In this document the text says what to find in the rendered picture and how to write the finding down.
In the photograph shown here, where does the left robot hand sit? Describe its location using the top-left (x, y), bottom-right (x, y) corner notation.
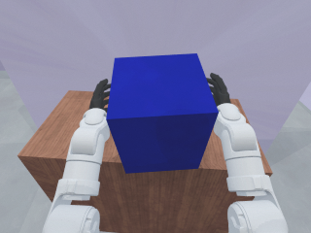
top-left (89, 79), bottom-right (111, 113)

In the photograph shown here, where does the right robot hand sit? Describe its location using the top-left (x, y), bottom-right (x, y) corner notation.
top-left (206, 73), bottom-right (231, 107)

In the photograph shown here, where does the left robot forearm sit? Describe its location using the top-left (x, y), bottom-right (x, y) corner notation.
top-left (42, 108), bottom-right (110, 233)

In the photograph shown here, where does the pedestal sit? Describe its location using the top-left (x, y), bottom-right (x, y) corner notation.
top-left (17, 90), bottom-right (273, 233)

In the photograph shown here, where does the carton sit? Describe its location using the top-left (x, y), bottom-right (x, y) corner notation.
top-left (106, 53), bottom-right (219, 174)

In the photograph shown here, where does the right robot forearm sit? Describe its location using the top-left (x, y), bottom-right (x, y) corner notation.
top-left (214, 103), bottom-right (289, 233)

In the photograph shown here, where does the right robot upper arm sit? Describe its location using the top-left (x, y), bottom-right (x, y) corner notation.
top-left (227, 200), bottom-right (288, 233)

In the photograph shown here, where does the left robot upper arm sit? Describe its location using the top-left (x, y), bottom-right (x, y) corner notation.
top-left (44, 204), bottom-right (100, 233)

